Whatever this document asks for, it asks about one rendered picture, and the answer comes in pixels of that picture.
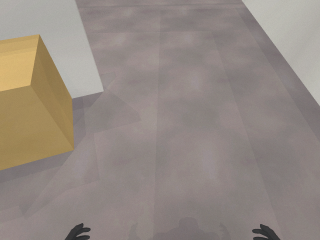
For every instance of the robot right hand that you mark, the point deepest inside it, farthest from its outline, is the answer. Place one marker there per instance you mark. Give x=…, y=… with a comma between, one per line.
x=266, y=231

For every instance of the pedestal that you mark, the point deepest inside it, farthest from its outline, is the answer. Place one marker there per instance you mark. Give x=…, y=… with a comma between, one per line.
x=36, y=110

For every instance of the robot left hand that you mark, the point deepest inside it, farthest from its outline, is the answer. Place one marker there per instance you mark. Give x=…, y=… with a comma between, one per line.
x=78, y=229

